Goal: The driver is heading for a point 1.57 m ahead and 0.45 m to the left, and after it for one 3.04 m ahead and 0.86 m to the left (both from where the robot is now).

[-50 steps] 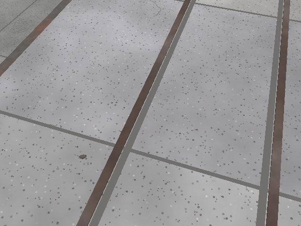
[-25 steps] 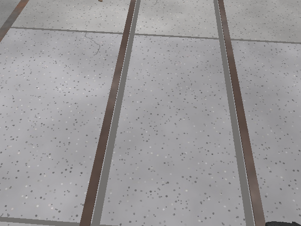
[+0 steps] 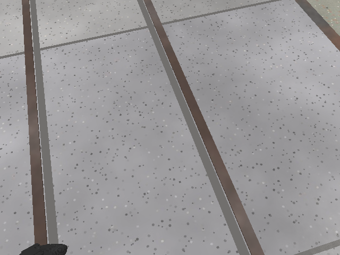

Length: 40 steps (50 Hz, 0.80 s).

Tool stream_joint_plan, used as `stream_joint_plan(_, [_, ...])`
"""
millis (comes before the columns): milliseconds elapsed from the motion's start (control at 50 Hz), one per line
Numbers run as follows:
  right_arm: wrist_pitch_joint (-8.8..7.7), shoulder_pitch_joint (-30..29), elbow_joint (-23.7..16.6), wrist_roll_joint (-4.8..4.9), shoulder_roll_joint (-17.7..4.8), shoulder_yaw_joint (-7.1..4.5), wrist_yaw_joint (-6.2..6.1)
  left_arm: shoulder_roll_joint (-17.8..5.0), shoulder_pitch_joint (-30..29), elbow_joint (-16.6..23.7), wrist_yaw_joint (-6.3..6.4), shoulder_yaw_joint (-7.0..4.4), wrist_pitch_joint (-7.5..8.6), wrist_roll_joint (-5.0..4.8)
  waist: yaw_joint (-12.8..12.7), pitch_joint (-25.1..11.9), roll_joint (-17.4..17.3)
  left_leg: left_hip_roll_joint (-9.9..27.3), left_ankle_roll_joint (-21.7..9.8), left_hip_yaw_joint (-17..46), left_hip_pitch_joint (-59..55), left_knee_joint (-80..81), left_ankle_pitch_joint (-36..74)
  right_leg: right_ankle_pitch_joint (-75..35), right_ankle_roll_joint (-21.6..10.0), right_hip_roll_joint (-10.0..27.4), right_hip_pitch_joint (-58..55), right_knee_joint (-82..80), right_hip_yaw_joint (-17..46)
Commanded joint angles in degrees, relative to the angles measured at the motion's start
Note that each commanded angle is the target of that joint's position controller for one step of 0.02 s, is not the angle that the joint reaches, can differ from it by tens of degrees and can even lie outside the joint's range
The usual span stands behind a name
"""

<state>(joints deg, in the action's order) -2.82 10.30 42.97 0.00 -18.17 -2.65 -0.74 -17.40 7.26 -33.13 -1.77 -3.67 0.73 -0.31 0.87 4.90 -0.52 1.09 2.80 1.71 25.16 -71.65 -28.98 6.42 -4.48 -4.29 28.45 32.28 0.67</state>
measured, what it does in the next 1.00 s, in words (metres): steps to the left, turning left: left foot, then left foot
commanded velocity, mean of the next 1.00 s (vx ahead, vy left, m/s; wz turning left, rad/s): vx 0.03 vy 0.00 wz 0.28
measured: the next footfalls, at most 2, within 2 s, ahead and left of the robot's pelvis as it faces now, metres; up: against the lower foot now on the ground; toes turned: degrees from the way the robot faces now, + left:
left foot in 0.30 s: +0.12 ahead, +0.17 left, +0.00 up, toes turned -1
left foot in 0.84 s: +0.07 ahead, +0.19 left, +0.00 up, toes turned +19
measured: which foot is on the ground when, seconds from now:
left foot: up 0.00-0.28, down 0.30-0.54, up 0.56-0.82, down 0.84-1.00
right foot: down 0.00-0.84, up 0.86-1.00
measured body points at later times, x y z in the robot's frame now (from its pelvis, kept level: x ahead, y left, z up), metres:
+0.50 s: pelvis +0.07 +0.03 +0.01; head +0.09 +0.04 +0.45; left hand +0.21 +0.31 -0.09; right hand +0.21 -0.24 -0.10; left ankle +0.08 +0.17 -0.72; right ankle +0.09 -0.07 -0.72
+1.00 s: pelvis +0.05 +0.09 +0.02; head +0.08 +0.14 +0.46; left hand +0.09 +0.42 -0.10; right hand +0.30 -0.11 -0.06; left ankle +0.03 +0.18 -0.72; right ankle +0.09 -0.06 -0.63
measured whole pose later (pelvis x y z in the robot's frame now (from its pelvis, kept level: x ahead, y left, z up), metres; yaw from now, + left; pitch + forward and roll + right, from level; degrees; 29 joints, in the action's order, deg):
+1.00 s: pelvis +0.05 +0.09 +0.02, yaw +22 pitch +3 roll -2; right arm 1.2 11.2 34.4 0.0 -16.5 -3.6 -0.2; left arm -18.2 7.0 -40.6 2.5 -5.5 -1.5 0.6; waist 0.2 2.3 1.8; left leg -2.0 -3.1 2.9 19.0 -29.6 -13.3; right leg 24.7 3.9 0.8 32.0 64.9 1.4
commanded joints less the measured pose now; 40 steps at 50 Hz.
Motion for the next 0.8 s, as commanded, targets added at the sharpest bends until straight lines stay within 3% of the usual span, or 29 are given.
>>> stream_joint_plan(20, [0.84, 3.0, -3.9, -0.54, -7.5, -1.84, -0.93, -8.3, 1.6, 4.1, 1.0, -2.56, 0.1, 0.45, 0.7, -13.2, 3.4, 2.5, 0.2, 3.6, 8.2, 2.2, 4.5, -17.2, -11.7, 15.3, -16.0, -12.8, 21.5])
stream_joint_plan(60, [1.38, 5.1, -2.5, -0.67, -5.6, -1.34, -1.18, -7.7, 0.7, 3.5, 1.44, -2.32, 0.32, 1.16, 1.6, -14.4, 4.1, 2.0, 1.0, 2.0, 4.7, 6.6, 5.5, -24.1, -11.7, 14.8, -12.7, -12.4, 17.5])
stream_joint_plan(100, [1.79, 5.1, -1.9, -0.72, -3.9, -0.73, -1.48, -6.8, 1.1, 2.3, 1.92, -1.85, 0.51, 1.16, 1.2, -16.0, 4.1, 2.4, 1.8, 1.5, 2.8, 11.3, 8.0, -26.6, -11.4, 14.6, -12.3, -11.7, 14.7])
stream_joint_plan(160, [2.55, 3.5, -1.5, -0.27, -1.7, 0.08, -1.25, -3.7, 0.0, 0.5, 2.16, -0.45, 0.32, 1.64, 0.4, -15.9, 5.9, 3.8, 1.5, 1.5, -3.8, 20.6, 14.3, -12.6, -9.3, 13.0, -9.0, -13.6, 11.0])
stream_joint_plan(220, [2.9, 0.6, -2.1, 0.18, -2.7, -0.19, -0.81, -3.7, 0.7, -1.9, 1.51, -0.08, 0.4, 2.56, -1.4, -11.2, 7.8, 3.3, 0.4, 0.9, -7.7, 27.9, 14.4, 5.2, -8.6, 13.6, -6.5, -15.6, 11.6])
stream_joint_plan(280, [2.55, 0.3, -2.9, -0.27, -3.9, -0.7, -0.49, -4.8, 0.7, -3.1, 1.76, -0.19, 0.02, 1.59, -0.5, -7.8, 6.7, 1.3, -2.1, -1.5, -10.0, 38.9, 16.4, 11.9, -5.9, 13.2, -8.0, -12.9, 12.2])
stream_joint_plan(300, [2.46, -0.1, -3.8, -0.79, -5.1, -0.85, -0.41, -4.6, 2.5, -3.8, 2.1, -0.13, -0.02, 1.37, -0.8, -7.1, 4.9, 2.8, -3.4, 0.9, -10.2, 42.3, 22.0, 11.4, -3.6, 12.2, -9.1, -10.8, 11.8])
stream_joint_plan(320, [2.44, -0.9, -4.8, -1.13, -8.3, -1.4, -0.53, -4.6, 5.0, -3.8, 2.51, -0.27, 0.1, 1.9, -3.3, -7.1, -0.7, 6.5, -5.2, 6.0, -10.3, 43.0, 31.8, 12.0, -1.0, 8.6, -8.8, -5.8, 8.8])
stream_joint_plan(340, [2.67, -1.2, -4.2, -0.11, -10.1, -2.39, -0.48, -3.7, 5.5, -3.4, 2.83, -0.33, 0.15, 2.09, -4.5, -6.7, -8.6, 7.8, -8.2, 9.9, -7.4, 45.3, 27.6, 12.4, 1.9, 3.3, -9.3, -2.7, 1.5])
stream_joint_plan(380, [2.68, -0.2, -4.6, -0.35, -7.5, -2.19, -0.28, -3.1, 0.1, -2.3, 3.51, -0.71, -0.37, 1.67, -1.9, -5.3, -12.0, 10.5, -10.9, 17.7, -4.5, 50.6, 21.5, 9.8, 3.8, 0.8, -9.9, 3.7, -1.9])
stream_joint_plan(420, [2.43, -0.5, -5.6, -0.19, -7.7, -2.52, -0.44, -2.2, 0.2, -1.9, 3.55, -1.0, -1.08, 1.29, -1.7, -5.9, -13.2, 10.9, -11.7, 20.1, -6.8, 49.7, 24.9, 10.2, 3.2, 0.9, -8.8, 4.4, -0.8])
stream_joint_plan(480, [2.59, -1.1, -7.4, 0.61, -7.0, -2.82, -0.76, -1.9, 2.3, -1.9, 2.98, -1.56, -0.71, 1.18, -2.1, -9.7, -10.0, 7.9, -10.3, 19.0, -7.2, 44.4, 29.1, 4.4, 1.6, 3.3, -14.4, 0.0, 0.7])
stream_joint_plan(520, [3.06, -0.7, -8.6, 1.09, -5.7, -2.69, -0.83, -4.3, 3.5, -2.4, 2.72, -2.74, -0.97, 1.29, -1.6, -10.8, 0.3, 2.3, -6.1, 11.7, -0.4, 37.4, 23.0, 0.9, -1.0, 8.5, -20.1, -4.3, 4.6])
stream_joint_plan(540, [3.34, -0.7, -9.3, 1.14, -4.9, -2.53, -0.73, -5.4, 4.8, -2.6, 2.74, -3.07, -1.19, 1.4, -1.7, -9.9, 7.0, -1.6, -3.6, 6.6, 4.7, 30.8, 16.1, -3.1, -4.8, 14.8, -22.3, -9.0, 11.8])
stream_joint_plan(560, [3.58, -0.2, -9.8, 0.79, -4.5, -2.6, -0.56, -6.2, 4.6, -2.4, 2.91, -3.09, -1.05, 1.54, -1.5, -10.0, 13.2, -3.1, -1.9, 2.1, 8.4, 21.7, 1.9, -10.8, -10.3, 23.8, -23.5, -12.2, 19.8])
stream_joint_plan(580, [3.89, -0.8, -10.0, 0.44, -6.2, -3.43, -0.38, -5.6, 5.1, -1.9, 3.27, -2.69, -0.53, 1.67, -2.5, -10.0, 11.4, -1.2, -0.7, 2.7, 11.5, 9.0, -6.9, -18.3, -14.5, 28.9, -23.8, -13.2, 23.1])
stream_joint_plan(600, [4.34, -0.3, -9.6, 0.8, -6.8, -4.06, -0.25, -5.3, 3.8, -1.4, 3.62, -2.42, -0.06, 1.64, -1.6, -9.5, 6.4, -0.2, -0.1, 4.1, 12.5, 2.3, -6.4, -20.4, -14.6, 28.7, -23.0, -12.9, 20.7])
stream_joint_plan(620, [4.89, 0.5, -9.1, 1.13, -5.7, -3.91, -0.29, -5.5, 1.1, -1.1, 3.82, -2.49, 0.18, 1.19, -0.2, -8.3, 4.3, 1.2, 0.3, 4.4, 12.7, 2.6, -3.4, -18.6, -12.3, 26.1, -22.1, -12.7, 15.8])
stream_joint_plan(640, [5.26, 0.1, -9.1, 1.21, -4.4, -3.49, -0.34, -6.1, -0.4, -1.3, 3.97, -2.69, 0.21, 0.79, 0.0, -7.2, 4.9, 2.0, 0.6, 3.5, 12.7, 5.7, 0.0, -17.3, -10.2, 23.7, -21.8, -13.0, 11.8])
stream_joint_plan(680, [5.46, -1.4, -9.9, 1.27, -2.6, -2.76, 0.09, -6.8, -0.3, -1.9, 4.22, -2.98, -0.43, 0.87, -1.1, -7.5, 6.8, 1.9, 1.4, -0.1, 8.9, 12.0, 3.5, -17.9, -8.5, 20.2, -21.0, -12.7, 4.9])
stream_joint_plan(720, [5.33, -3.1, -11.3, 1.42, -1.5, -2.15, 1.05, -7.5, 0.1, -2.4, 4.24, -3.36, -1.14, 0.71, -2.2, -9.2, 8.9, 1.5, 1.0, -2.6, 3.3, 20.7, 4.8, -18.7, -7.9, 19.4, -21.1, -11.7, 0.8])
stream_joint_plan(760, [5.37, -2.9, -12.1, 1.56, -2.8, -2.55, 1.79, -8.8, 1.4, -3.2, 4.09, -3.84, -1.48, 0.08, -2.6, -10.7, 10.3, 0.7, 0.2, -4.3, -0.5, 27.5, 6.5, -18.7, -7.5, 21.0, -22.4, -10.3, 0.2])
stream_joint_plan(800, [5.65, 0.1, -11.5, 1.37, -3.5, -3.21, 2.26, -9.2, 0.8, -3.6, 3.87, -3.94, -1.53, -1.09, -0.6, -11.2, 9.9, -1.0, -1.9, -6.7, -6.6, 38.1, 14.0, -14.7, -5.1, 21.2, -21.2, -6.8, -1.6])
Over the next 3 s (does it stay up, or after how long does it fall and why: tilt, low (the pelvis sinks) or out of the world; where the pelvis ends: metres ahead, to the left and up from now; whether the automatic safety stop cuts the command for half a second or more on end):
stays up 0.81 0.19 0.01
